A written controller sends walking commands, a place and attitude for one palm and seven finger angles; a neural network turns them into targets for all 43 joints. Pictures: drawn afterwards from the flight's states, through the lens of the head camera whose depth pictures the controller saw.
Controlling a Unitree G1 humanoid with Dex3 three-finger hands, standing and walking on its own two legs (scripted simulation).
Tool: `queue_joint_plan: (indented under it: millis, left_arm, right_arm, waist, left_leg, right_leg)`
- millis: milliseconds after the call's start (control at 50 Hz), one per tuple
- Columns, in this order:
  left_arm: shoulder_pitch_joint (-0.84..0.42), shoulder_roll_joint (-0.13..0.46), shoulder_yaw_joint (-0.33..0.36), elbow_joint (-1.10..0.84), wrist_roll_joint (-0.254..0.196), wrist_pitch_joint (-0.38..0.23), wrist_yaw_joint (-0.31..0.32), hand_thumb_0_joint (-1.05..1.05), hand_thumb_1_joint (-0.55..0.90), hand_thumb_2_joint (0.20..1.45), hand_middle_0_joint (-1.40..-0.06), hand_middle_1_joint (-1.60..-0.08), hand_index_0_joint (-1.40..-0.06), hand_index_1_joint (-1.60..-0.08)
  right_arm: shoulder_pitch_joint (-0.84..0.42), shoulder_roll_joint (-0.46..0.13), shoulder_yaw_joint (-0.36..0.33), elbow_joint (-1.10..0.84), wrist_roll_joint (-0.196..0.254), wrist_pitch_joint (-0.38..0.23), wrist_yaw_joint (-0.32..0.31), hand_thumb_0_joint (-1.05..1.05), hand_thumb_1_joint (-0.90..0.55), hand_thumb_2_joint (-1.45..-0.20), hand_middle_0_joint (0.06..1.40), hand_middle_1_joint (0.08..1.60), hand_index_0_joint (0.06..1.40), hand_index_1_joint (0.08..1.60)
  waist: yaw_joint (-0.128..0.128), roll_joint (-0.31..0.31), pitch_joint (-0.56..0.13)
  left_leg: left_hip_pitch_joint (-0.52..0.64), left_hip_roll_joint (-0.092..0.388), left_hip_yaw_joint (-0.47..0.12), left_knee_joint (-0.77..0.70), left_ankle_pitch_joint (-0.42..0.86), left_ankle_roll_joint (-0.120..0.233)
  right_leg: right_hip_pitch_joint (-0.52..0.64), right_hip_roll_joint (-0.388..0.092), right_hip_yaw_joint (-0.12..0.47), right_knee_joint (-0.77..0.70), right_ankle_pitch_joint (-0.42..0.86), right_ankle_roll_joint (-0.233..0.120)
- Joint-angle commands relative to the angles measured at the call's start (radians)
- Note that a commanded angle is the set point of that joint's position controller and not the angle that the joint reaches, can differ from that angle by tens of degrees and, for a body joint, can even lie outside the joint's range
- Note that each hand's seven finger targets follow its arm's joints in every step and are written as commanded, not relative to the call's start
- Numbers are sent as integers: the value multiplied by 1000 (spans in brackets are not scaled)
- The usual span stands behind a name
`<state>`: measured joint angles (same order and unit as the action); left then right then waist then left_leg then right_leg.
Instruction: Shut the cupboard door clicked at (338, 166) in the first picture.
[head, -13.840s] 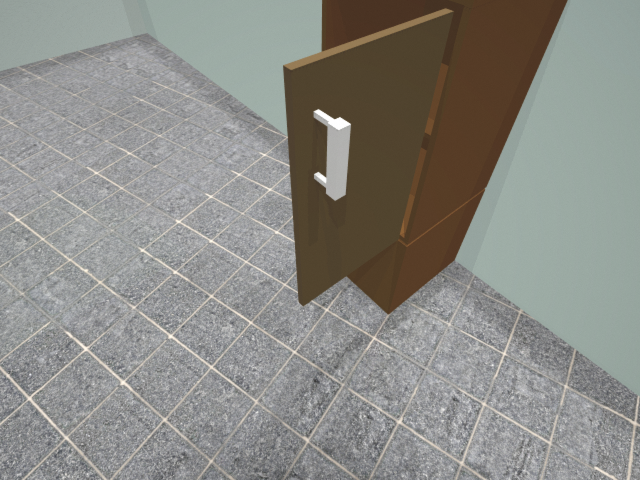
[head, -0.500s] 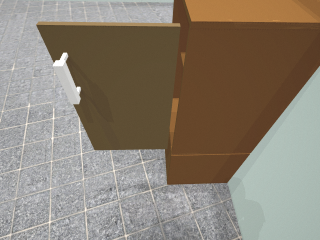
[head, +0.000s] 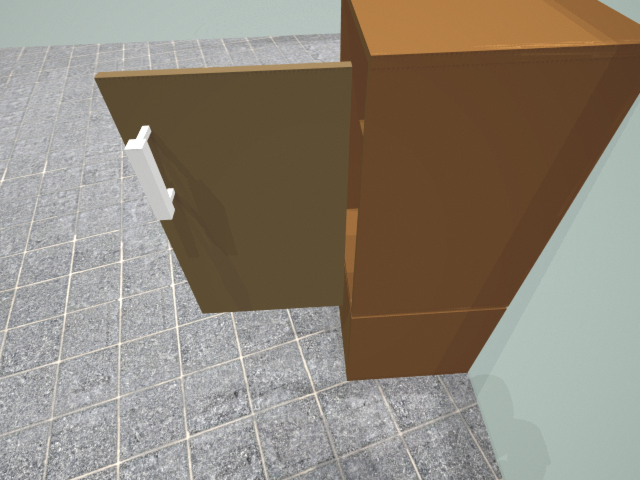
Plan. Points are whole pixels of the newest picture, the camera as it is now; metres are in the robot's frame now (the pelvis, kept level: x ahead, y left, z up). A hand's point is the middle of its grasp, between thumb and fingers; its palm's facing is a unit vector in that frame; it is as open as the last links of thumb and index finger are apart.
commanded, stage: come to a stop and stand still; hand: left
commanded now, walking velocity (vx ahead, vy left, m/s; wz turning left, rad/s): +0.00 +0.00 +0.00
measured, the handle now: (155, 173) +0.52 +0.29 +0.11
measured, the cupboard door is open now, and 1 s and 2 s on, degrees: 90 90 90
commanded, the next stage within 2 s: look again from close up in 0.04 s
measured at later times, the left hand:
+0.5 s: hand out of the picture +0.03 +0.17 -0.17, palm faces +0.00 -0.98 -0.21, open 7.4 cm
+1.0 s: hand out of the picture +0.02 +0.18 -0.18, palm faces +0.14 -0.97 -0.19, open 7.4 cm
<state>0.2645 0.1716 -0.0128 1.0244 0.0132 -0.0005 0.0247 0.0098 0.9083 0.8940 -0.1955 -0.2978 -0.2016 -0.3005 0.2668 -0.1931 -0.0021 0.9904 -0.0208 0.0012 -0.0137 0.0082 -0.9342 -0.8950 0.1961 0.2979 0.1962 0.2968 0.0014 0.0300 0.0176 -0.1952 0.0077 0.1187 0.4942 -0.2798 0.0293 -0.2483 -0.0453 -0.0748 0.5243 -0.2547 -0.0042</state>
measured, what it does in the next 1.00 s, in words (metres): stands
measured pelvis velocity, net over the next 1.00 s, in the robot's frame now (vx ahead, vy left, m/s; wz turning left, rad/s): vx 0.04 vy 0.00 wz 0.08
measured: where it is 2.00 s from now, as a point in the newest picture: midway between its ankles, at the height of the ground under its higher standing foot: outside the picture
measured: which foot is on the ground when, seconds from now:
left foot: down 0.00-1.00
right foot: down 0.00-1.00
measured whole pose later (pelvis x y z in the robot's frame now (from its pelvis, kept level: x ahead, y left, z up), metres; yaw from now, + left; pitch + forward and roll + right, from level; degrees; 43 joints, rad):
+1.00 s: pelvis +0.04 +0.00 +0.00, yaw +5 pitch -1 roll +0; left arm 0.31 0.19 0.04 1.06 0.03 -0.02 0.02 0.01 0.90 0.89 -0.20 -0.30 -0.20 -0.30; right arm 0.29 -0.17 0.00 1.07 -0.02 0.01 0.01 0.01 -0.91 -0.90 0.19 0.30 0.19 0.30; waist 0.03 -0.04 0.03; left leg -0.30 0.03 0.09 0.66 -0.41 0.01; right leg -0.18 -0.07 -0.15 0.52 -0.32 -0.01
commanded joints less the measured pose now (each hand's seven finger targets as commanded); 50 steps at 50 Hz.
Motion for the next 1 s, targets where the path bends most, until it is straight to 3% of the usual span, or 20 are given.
queue_joint_plan:
  millis: [0, 100, 160, 340, 460, 580, 660, 700, 720, 760, 800, 820, 860, 880, 920, 960, 980]
  left_arm:
    - [15, 124, 24, -37, -1, -21, 5, 0, 900, 900, -200, -300, -200, -300]
    - [14, 133, 22, -14, -3, -28, 4, 0, 900, 900, -200, -300, -200, -300]
    - [14, 137, 22, 0, -4, -29, 5, 0, 900, 900, -200, -300, -200, -300]
    - [17, 136, 23, 36, -3, -33, 7, 0, 900, 900, -200, -300, -200, -300]
    - [17, 134, 22, 50, -4, -34, 7, 0, 900, 900, -200, -300, -200, -300]
    - [15, 140, 24, 55, -3, -38, 7, 0, 900, 900, -200, -300, -200, -300]
    - [9, 144, 25, 53, -2, -39, 7, 0, 900, 900, -200, -300, -200, -300]
    - [22, 132, 25, 56, -2, -38, 7, 0, 900, 900, -200, -300, -200, -300]
    - [34, 128, 26, 56, 0, -35, 7, 0, 900, 900, -200, -300, -200, -300]
    - [54, 140, 38, 50, 5, -26, 7, 0, 900, 900, -200, -300, -200, -300]
    - [96, 176, 59, 44, 6, -22, 6, 0, 900, 900, -200, -300, -200, -300]
    - [113, 189, 69, 40, 8, -21, 6, 0, 900, 900, -200, -300, -200, -300]
    - [138, 193, 88, 23, 15, -25, 12, 0, 900, 900, -200, -300, -200, -300]
    - [128, 194, 94, 11, 18, -29, 12, 0, 900, 900, -200, -300, -200, -300]
    - [84, 202, 98, -7, 20, -34, 7, 0, 900, 900, -200, -300, -200, -300]
    - [34, 193, 97, -24, 13, -26, 1, 0, 900, 900, -200, -300, -200, -300]
    - [19, 171, 91, -27, 12, -17, -2, 0, 900, 900, -200, -300, -200, -300]
  right_arm:
    - [35, -103, -13, -31, 1, -28, -3, 0, -900, -900, 200, 300, 200, 300]
    - [52, -103, -5, 11, 3, -33, -3, 0, -900, -900, 200, 300, 200, 300]
    - [52, -105, -2, 36, 4, -37, -5, 0, -900, -900, 200, 300, 200, 300]
    - [56, -91, 0, 90, 6, -38, -10, 0, -900, -900, 200, 300, 200, 300]
    - [47, -95, 1, 104, 7, -40, -12, 0, -900, -900, 200, 300, 200, 300]
    - [32, -99, -2, 106, 7, -39, -14, 0, -900, -900, 200, 300, 200, 300]
    - [26, -103, -3, 109, 7, -40, -15, 0, -900, -900, 200, 300, 200, 300]
    - [32, -86, 0, 112, 5, -38, -14, 0, -900, -900, 200, 300, 200, 300]
    - [43, -76, 4, 111, 4, -32, -12, 0, -900, -900, 200, 300, 200, 300]
    - [46, -67, 2, 96, 1, -20, -7, 0, -900, -900, 200, 300, 200, 300]
    - [33, -56, -2, 73, -2, -10, 0, 0, -900, -900, 200, 300, 200, 300]
    - [18, -59, -6, 59, -2, -7, 2, 0, -900, -900, 200, 300, 200, 300]
    - [-20, -63, -14, 26, 1, -9, 6, 0, -900, -900, 200, 300, 200, 300]
    - [-27, -62, -17, 12, 4, -13, 9, 0, -900, -900, 200, 300, 200, 300]
    - [-12, -45, -20, 0, 8, -15, 19, 0, -900, -900, 200, 300, 200, 300]
    - [90, -19, -18, 33, 5, -19, 20, 0, -900, -900, 200, 300, 200, 300]
    - [154, -32, -20, 54, 2, -22, 17, 0, -900, -900, 200, 300, 200, 300]
  waist:
    - [-6, -31, 51]
    - [-5, -60, 33]
    - [-1, -27, 38]
    - [1, -48, 39]
    - [1, -17, 31]
    - [0, -41, 20]
    - [0, -26, 15]
    - [3, -30, 2]
    - [5, -33, 7]
    - [15, -71, 60]
    - [34, -166, 78]
    - [45, -207, 88]
    - [60, -165, 109]
    - [54, -153, 102]
    - [28, -138, 66]
    - [-17, -124, 47]
    - [-44, -73, 49]
  left_leg:
    - [-66, 102, -148, -183, -32, 17]
    - [-43, 100, -132, -181, 9, 11]
    - [-42, 107, -133, -187, 37, 11]
    - [-16, 111, -119, -179, 81, 6]
    - [0, 113, -114, -176, 115, 2]
    - [22, 114, -107, -164, 136, -2]
    - [28, 116, -105, -163, 161, -4]
    - [29, 112, -98, -151, 139, -6]
    - [12, 101, -91, -136, 85, -8]
    - [-73, 67, -69, -85, -39, -10]
    - [-173, 23, -31, 54, -124, -20]
    - [-223, 24, -29, 147, -159, -21]
    - [-325, 49, -71, 295, -226, -15]
    - [-338, 61, -90, 313, -235, -13]
    - [-246, 62, -83, 226, -180, -17]
    - [-2, 9, 0, 39, -30, -20]
    - [95, 9, -11, -31, -12, -18]
  right_leg:
    - [-5, -63, 121, -128, -27, -43]
    - [15, -73, 126, -142, -3, -43]
    - [30, -72, 117, -136, 35, -43]
    - [50, -76, 119, -149, 90, -46]
    - [58, -79, 117, -145, 136, -46]
    - [65, -84, 123, -151, 188, -47]
    - [75, -83, 121, -147, 225, -48]
    - [88, -90, 119, -147, 204, -49]
    - [90, -95, 125, -143, 136, -54]
    - [80, -125, 162, -172, -40, -72]
    - [105, -213, 266, -262, -191, -120]
    - [109, -270, 327, -309, -212, -153]
    - [124, -348, 377, -321, -144, -215]
    - [131, -362, 350, -301, -73, -225]
    - [87, -333, 235, -243, 22, -198]
    - [-75, -245, 104, -167, -98, -132]
    - [-153, -179, 45, -78, -187, -94]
